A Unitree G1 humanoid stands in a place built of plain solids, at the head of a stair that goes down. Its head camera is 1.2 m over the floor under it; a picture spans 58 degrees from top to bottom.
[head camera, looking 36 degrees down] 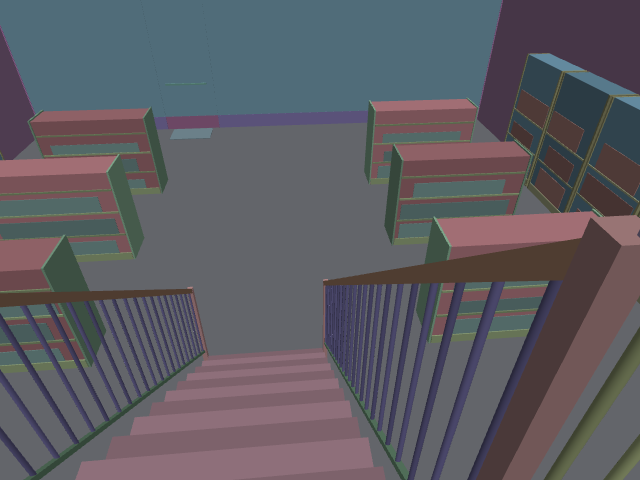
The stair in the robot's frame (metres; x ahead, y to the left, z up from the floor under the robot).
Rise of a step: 0.21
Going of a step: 0.23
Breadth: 1.22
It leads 5 degrees to the left of straight ahead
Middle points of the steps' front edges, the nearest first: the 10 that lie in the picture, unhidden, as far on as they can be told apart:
0.98 0.39 -0.62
1.21 0.42 -0.83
1.44 0.44 -1.04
1.67 0.46 -1.25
1.90 0.48 -1.46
2.13 0.50 -1.66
2.36 0.52 -1.87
2.59 0.54 -2.08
2.82 0.56 -2.29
3.05 0.58 -2.50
